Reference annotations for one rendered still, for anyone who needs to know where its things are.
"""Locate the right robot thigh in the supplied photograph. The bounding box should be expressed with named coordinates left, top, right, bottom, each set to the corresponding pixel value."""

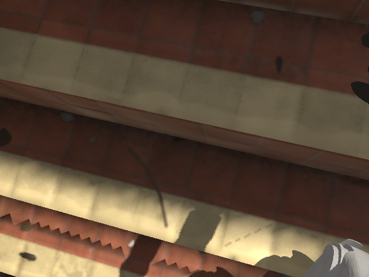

left=314, top=242, right=369, bottom=277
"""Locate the robot right hand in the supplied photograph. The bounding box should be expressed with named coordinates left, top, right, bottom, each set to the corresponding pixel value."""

left=351, top=33, right=369, bottom=104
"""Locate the robot right shin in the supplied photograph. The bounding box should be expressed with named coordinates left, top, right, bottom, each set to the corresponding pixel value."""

left=303, top=239, right=363, bottom=277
